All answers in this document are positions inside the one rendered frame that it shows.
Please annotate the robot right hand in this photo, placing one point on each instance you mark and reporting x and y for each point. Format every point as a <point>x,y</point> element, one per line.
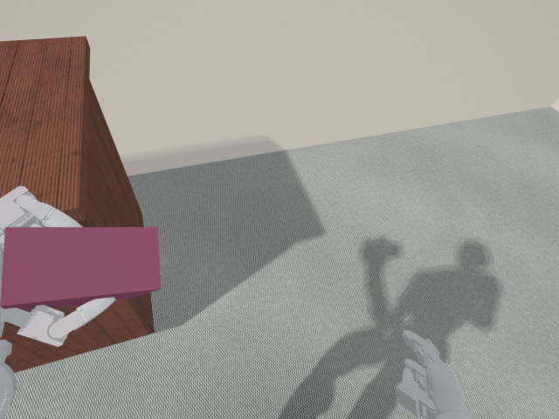
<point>438,389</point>

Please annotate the table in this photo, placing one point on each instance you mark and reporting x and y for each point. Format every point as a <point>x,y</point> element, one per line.
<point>54,140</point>

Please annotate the sponge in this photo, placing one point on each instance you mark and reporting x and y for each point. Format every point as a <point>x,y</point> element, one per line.
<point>66,266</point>

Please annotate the robot left hand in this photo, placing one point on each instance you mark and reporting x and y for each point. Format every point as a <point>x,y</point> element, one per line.
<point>20,208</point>

